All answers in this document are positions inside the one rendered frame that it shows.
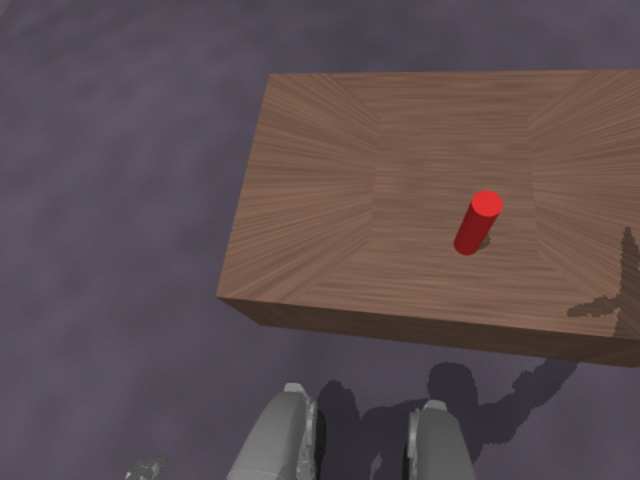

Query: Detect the can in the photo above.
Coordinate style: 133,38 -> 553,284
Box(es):
454,190 -> 503,255

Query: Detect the left robot hand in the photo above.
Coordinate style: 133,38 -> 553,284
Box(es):
125,455 -> 168,480

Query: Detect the left robot foot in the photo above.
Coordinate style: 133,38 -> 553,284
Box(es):
296,410 -> 326,480

